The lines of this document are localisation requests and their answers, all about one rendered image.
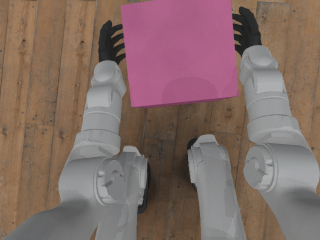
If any right robot upper arm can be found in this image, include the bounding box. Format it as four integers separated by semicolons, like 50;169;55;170
243;142;320;240

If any carton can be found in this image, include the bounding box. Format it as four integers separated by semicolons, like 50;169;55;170
120;0;239;108

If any right robot forearm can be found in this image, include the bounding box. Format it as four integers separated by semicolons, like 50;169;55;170
239;45;320;181

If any left robot forearm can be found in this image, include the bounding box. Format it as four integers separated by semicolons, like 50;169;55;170
58;60;127;191

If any robot right hand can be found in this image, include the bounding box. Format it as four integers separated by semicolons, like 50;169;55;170
232;6;262;58

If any left robot shin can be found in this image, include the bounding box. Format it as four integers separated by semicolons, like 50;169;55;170
113;145;145;205

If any left robot upper arm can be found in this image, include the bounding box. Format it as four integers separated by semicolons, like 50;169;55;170
3;156;126;240

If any robot left hand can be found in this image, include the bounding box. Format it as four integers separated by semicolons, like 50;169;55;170
98;20;126;65

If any right robot foot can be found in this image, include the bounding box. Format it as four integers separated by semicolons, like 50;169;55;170
187;138;198;192

